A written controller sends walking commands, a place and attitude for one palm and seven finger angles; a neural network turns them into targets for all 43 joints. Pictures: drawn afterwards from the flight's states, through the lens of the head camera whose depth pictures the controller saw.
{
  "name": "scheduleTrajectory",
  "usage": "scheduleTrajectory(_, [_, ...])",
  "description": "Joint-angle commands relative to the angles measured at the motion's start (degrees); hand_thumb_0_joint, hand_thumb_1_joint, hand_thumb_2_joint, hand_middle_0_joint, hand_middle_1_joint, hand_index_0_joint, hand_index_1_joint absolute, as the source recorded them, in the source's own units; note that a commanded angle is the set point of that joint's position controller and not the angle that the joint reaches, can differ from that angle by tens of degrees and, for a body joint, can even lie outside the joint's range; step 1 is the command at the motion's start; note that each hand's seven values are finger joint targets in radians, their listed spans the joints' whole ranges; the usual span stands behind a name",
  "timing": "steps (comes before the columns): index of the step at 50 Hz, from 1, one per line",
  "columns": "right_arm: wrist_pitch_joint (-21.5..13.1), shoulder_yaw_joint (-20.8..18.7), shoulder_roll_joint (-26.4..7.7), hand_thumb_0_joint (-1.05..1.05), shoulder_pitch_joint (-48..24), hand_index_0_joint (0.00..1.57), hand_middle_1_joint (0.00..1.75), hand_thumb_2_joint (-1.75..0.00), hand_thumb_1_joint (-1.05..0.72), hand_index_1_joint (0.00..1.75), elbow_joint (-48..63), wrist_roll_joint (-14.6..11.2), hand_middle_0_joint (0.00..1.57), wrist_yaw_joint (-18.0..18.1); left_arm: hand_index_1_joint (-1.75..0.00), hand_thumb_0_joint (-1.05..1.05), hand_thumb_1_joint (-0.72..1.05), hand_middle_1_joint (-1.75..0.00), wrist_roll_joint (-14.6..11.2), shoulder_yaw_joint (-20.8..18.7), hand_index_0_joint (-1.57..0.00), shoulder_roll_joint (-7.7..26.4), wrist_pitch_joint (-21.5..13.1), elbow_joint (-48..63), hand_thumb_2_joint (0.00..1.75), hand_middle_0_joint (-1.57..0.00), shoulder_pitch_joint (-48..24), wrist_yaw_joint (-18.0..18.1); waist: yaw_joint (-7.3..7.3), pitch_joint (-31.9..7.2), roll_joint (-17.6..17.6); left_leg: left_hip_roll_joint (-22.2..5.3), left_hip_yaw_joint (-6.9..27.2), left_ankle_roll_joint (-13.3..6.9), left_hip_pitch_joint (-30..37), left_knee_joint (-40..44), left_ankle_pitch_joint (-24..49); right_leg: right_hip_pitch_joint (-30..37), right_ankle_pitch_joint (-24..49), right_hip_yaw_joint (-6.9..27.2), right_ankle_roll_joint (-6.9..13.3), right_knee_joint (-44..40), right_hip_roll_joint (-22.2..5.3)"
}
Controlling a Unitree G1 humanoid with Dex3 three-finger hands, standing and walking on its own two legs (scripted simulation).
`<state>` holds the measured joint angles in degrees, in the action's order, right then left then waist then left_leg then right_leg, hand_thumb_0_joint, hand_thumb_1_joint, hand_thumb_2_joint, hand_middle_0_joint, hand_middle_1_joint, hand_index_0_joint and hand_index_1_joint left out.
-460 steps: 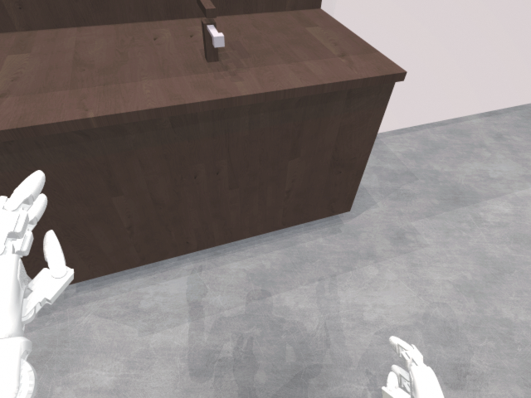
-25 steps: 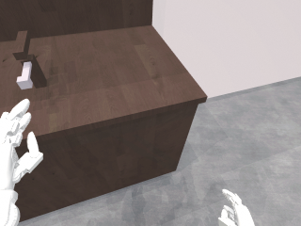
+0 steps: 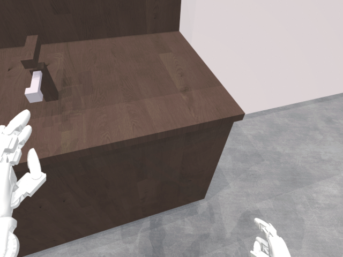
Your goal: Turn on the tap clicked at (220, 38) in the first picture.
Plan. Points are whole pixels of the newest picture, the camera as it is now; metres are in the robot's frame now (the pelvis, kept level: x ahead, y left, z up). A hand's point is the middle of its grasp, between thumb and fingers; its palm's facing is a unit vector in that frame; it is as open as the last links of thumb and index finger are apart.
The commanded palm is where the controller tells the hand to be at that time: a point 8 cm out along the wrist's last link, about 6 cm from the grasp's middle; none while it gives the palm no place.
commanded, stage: shuffle to correct the standing spot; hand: left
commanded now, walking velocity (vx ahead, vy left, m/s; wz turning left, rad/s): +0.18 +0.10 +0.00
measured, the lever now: (34, 94) +0.43 +0.39 +0.13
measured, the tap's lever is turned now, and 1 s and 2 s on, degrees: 0 0 0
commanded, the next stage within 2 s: come to a stop and stand still in 0.38 s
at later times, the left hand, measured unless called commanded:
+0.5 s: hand (51, 137) +0.29 +0.27 +0.15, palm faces +0.40 -0.81 -0.42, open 7.4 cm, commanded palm +0.24 +0.30 +0.18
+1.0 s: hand (57, 122) +0.34 +0.28 +0.14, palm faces +0.44 -0.84 -0.33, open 7.4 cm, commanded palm +0.28 +0.31 +0.18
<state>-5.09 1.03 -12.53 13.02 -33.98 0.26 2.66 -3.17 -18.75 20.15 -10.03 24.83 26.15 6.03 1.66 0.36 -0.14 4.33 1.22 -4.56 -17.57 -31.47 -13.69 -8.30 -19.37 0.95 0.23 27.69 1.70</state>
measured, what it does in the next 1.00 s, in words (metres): walks ahead: left foot, then right foot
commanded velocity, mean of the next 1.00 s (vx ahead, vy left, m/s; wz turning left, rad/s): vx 0.00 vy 0.03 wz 0.00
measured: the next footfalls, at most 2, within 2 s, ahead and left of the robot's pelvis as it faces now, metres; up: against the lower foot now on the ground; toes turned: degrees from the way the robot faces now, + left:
left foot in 0.46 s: +0.11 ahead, +0.13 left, +0.00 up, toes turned +0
right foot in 0.74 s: +0.18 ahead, -0.07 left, +0.00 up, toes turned -2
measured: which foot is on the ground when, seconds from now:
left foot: down 0.00-0.24, up 0.26-0.44, down 0.46-1.00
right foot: down 0.00-0.48, up 0.50-0.72, down 0.74-1.00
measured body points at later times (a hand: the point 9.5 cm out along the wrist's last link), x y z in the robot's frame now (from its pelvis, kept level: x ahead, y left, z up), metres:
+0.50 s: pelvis +0.08 +0.02 -0.02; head +0.12 +0.04 +0.43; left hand +0.27 +0.32 +0.17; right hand +0.24 -0.23 -0.11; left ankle +0.16 +0.14 -0.74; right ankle -0.03 -0.11 -0.72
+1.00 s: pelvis +0.12 +0.03 +0.00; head +0.14 +0.04 +0.45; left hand +0.31 +0.33 +0.16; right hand +0.29 -0.20 -0.09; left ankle +0.11 +0.14 -0.73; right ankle +0.14 -0.07 -0.73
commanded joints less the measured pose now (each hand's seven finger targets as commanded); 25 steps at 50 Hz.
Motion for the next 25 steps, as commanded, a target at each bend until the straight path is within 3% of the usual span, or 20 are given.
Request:
scheduleTrajectory(1, [-3.01, -2.95, -7.0, 0.0, -5.99, 0.2, 0.3, -0.9, -0.9, 0.3, 8.52, -0.68, 0.2, 0.37, -0.3, 0.0, 0.9, -0.3, 0.16, -6.78, -0.2, 10.74, -4.62, 14.14, 0.9, -0.2, -9.48, 1.54, -1.29, -4.84, -5.69, -8.99, 9.9, -0.14, 4.22, 6.08, -0.8, -4.0, 4.83, 2.1, 3.07, 3.79, -4.72])
scheduleTrajectory(3, [-2.88, -3.02, -7.19, 0.0, -5.43, 0.2, 0.3, -0.9, -0.9, 0.3, 8.76, -0.75, 0.2, 0.28, -0.3, 0.0, 0.9, -0.3, 0.28, -6.59, -0.2, 10.34, -4.75, 13.87, 0.9, -0.2, -8.83, 1.58, -1.3, -5.2, -7.79, -11.5, 14.92, -1.51, 6.18, 8.23, 2.95, -6.28, 4.68, -1.01, 1.75, 9.09, -2.47])
scheduleTrajectory(5, [-3.39, -3.03, -6.97, 0.0, -5.29, 0.2, 0.3, -0.9, -0.9, 0.3, 8.78, -0.5, 0.2, 0.15, -0.3, 0.0, 0.9, -0.3, 0.42, -7.18, -0.2, 11.25, -5.31, 16.13, 0.9, -0.2, -9.9, 1.55, -1.77, -4.82, -11.06, -13.89, 19.09, -2.61, 11.74, 10.19, 7.2, -12.6, -3.15, -2.0, 1.18, 12.11, -1.52])
scheduleTrajectory(6, [-3.46, -2.96, -6.6, 0.0, -4.46, 0.2, 0.3, -0.9, -0.9, 0.3, 8.35, -0.06, 0.2, 0.04, -0.3, 0.0, 0.9, -0.3, 0.63, -7.05, -0.2, 10.92, -5.43, 15.83, 0.9, -0.2, -8.17, 1.69, -1.76, -5.18, -9.49, -15.09, 21.16, -3.34, 13.17, 10.14, 10.52, -13.62, -6.25, -2.06, 1.23, 11.57, -1.52])
scheduleTrajectory(7, [-3.29, -2.99, -6.65, 0.0, -4.56, 0.2, 0.3, -0.9, -0.9, 0.3, 8.38, 0.15, 0.2, -0.13, -0.3, 0.0, 0.9, -0.3, 0.74, -6.82, -0.2, 10.49, -5.35, 15.07, 0.9, -0.2, -6.79, 1.73, -1.58, -5.1, -8.11, -15.51, 20.79, -3.58, 11.73, 9.72, 12.02, -12.3, -7.47, -1.74, 1.46, 10.03, -1.94])
scheduleTrajectory(9, [-2.78, -3.12, -6.82, 0.0, -5.14, 0.2, 0.3, -0.9, -0.9, 0.3, 8.89, -0.15, 0.2, -0.49, -0.3, 0.0, 0.9, -0.3, 0.89, -8.03, -0.2, 10.61, -5.23, 14.66, 0.9, -0.2, -4.06, 1.91, -0.55, -6.21, -5.51, -13.31, 14.66, -1.8, 4.35, 4.31, 14.22, -2.68, -0.83, -1.21, 2.68, 1.82, -3.42])
scheduleTrajectory(10, [-2.43, -2.99, -6.69, 0.0, -5.79, 0.2, 0.3, -0.9, -0.9, 0.3, 9.23, -0.45, 0.2, -0.61, -0.3, 0.0, 0.9, -0.3, 0.75, -9.34, -0.2, 11.44, -5.2, 13.79, 0.9, -0.2, -1.78, 2.08, 0.11, -7.66, -2.08, -10.27, 8.56, 0.31, -3.13, -1.87, 13.22, 6.07, 8.36, 2.44, 4.5, -0.99, -6.45])
scheduleTrajectory(11, [-1.9, -2.95, -5.55, 0.0, -6.1, 0.2, 0.3, -0.9, -0.9, 0.3, 9.66, -0.77, 0.2, -0.85, -0.3, 0.0, 0.9, -0.3, 0.28, -9.7, -0.2, 11.93, -5.16, 13.17, 0.9, -0.2, -0.03, 2.09, 0.34, -9.03, 7.75, -5.57, 1.91, 2.05, -13.46, -13.25, 8.26, 14.73, 14.7, 14.42, 8.33, -4.08, -14.56])
scheduleTrajectory(12, [-1.9, -3.54, -5.63, 0.0, -5.81, 0.2, 0.3, -0.9, -0.9, 0.3, 9.88, -1.14, 0.2, -1.17, -0.3, 0.0, 0.9, -0.3, -0.61, -9.51, -0.2, 11.48, -5.33, 13.18, 0.9, -0.2, -1.07, 2.04, -0.06, -6.84, 14.2, -2.55, -2.66, 3.6, -22.08, -25.3, -5.15, 17.62, 22.82, 24.47, 13.2, -7.01, -23.14])
scheduleTrajectory(13, [-2.09, -4.01, -6.47, 0.0, -4.83, 0.2, 0.3, -0.9, -0.9, 0.3, 9.5, -1.56, 0.2, -1.46, -0.3, 0.0, 0.9, -0.3, -1.07, -9.16, -0.2, 10.75, -5.98, 13.55, 0.9, -0.2, -1.47, 1.91, -0.6, -4.2, 12.34, -3.68, -0.85, 4.34, -26.98, -32.94, -13.34, 17.65, 30.28, 24.39, 14.29, -6.78, -25.09])
scheduleTrajectory(15, [-1.59, -3.67, -6.86, 0.0, -5.47, 0.2, 0.3, -0.9, -0.9, 0.3, 8.46, -1.45, 0.2, -1.89, -0.3, 0.0, 0.9, -0.3, -0.72, -12.39, -0.2, 13.79, -6.64, 13.41, 0.9, -0.2, 0.75, 2.31, 0.51, -2.65, 3.77, -6.82, 1.71, 3.76, -30.76, -32.54, -14.64, 18.98, 35.19, 18.58, 12.77, -3.34, -24.05])
scheduleTrajectory(17, [-1.12, -2.54, -4.57, 0.0, -6.32, 0.2, 0.3, -0.9, -0.9, 0.3, 8.46, -1.03, 0.2, -2.12, -0.3, 0.0, 0.9, -0.3, -0.02, -11.35, -0.2, 12.07, -7.63, 13.2, 0.9, -0.2, 1.4, 2.55, 0.58, -0.82, 4.49, -7.99, -0.87, 3.32, -27.48, -24.81, -9.58, 15.41, 36.29, 10.66, 9.94, -2.7, -19.74])
scheduleTrajectory(19, [-1.69, -2.61, -4.02, 0.0, -6.59, 0.2, 0.3, -0.9, -0.9, 0.3, 8.02, -1.01, 0.2, -1.95, -0.3, 0.0, 0.9, -0.3, 0.02, -10.37, -0.2, 11.48, -7.8, 14.64, 0.9, -0.2, -3.27, 2.34, -0.16, -0.16, 5.92, -7.12, -6.01, 2.99, -12.76, -11.85, -1.49, 5.17, 35.2, 4.5, 7.61, -2.9, -16.27])
scheduleTrajectory(20, [-2.23, -3.07, -3.99, 0.0, -7.96, 0.2, 0.3, -0.9, -0.9, 0.3, 7.82, -1.01, 0.2, -1.34, -0.3, 0.0, 0.9, -0.3, 0.14, -10.2, -0.2, 12.15, -7.7, 17.05, 0.9, -0.2, -5.38, 2.44, 0.05, -1.13, 5.81, -5.31, -8.97, 2.85, -3.82, -5.27, 3.68, 2.77, 35.66, 1.4, 6.08, -0.03, -14.47])
scheduleTrajectory(21, [-2.71, -3.51, -4.19, 0.0, -6.62, 0.2, 0.3, -0.9, -0.9, 0.3, 7.05, -1.02, 0.2, -0.83, -0.3, 0.0, 0.9, -0.3, 0.09, -10.08, -0.2, 12.25, -7.27, 16.68, 0.9, -0.2, -5.5, 2.59, -0.93, -4.19, 5.06, -1.91, -12.24, 2.7, 5.36, -0.1, 11.1, 0.84, 37.28, -2.09, 4.13, 5.59, -12.27])
scheduleTrajectory(22, [-3.25, -4.36, -4.91, 0.0, -5.81, 0.2, 0.3, -0.9, -0.9, 0.3, 7.16, -1.2, 0.2, -0.38, -0.3, 0.0, 0.9, -0.3, 0.05, -10.04, -0.2, 12.42, -6.75, 17.41, 0.9, -0.2, -5.51, 2.62, -1.74, -8.09, 2.52, -1.75, -10.26, 1.36, 14.93, 2.78, 15.66, -2.31, 37.94, -2.48, 2.06, 14.31, -10.66])
scheduleTrajectory(23, [-3.42, -5.05, -6.15, 0.0, -5.22, 0.2, 0.3, -0.9, -0.9, 0.3, 7.67, -1.44, 0.2, -0.17, -0.3, 0.0, 0.9, -0.3, -0.15, -10.04, -0.2, 12.54, -6.71, 20.14, 0.9, -0.2, -6.95, 2.65, -2.73, -12.27, -6.49, -8.81, -0.7, -2.79, 25.65, 2.39, 24.41, -10.67, 26.44, -4.35, -0.49, 26.97, -7.22])
scheduleTrajectory(24, [-3.44, -5.57, -6.55, 0.0, -4.97, 0.2, 0.3, -0.9, -0.9, 0.3, 7.81, -1.3, 0.2, -0.37, -0.3, 0.0, 0.9, -0.3, 0.13, -10.64, -0.2, 13.08, -7.13, 21.62, 0.9, -0.2, -7.6, 2.68, -2.33, -16.55, -16.96, -19.84, 13.39, -10.16, 32.63, 1.88, 33.58, -20.33, -6.11, -3.14, -1.17, 41.43, -2.37])
scheduleTrajectory(25, [-4.16, -4.74, -5.65, 0.0, -5.02, 0.2, 0.3, -0.9, -0.9, 0.3, 8.36, -1.45, 0.2, -0.58, -0.3, 0.0, 0.9, -0.3, 0.2, -9.22, -0.2, 12.58, -7.34, 19.53, 0.9, -0.2, -8.75, 2.61, -2.39, -14.52, -13.78, -22.95, 20.36, -12.81, 26.74, 5.97, 27.5, -22.26, -15.51, 0.75, -0.35, 51.37, 0.21])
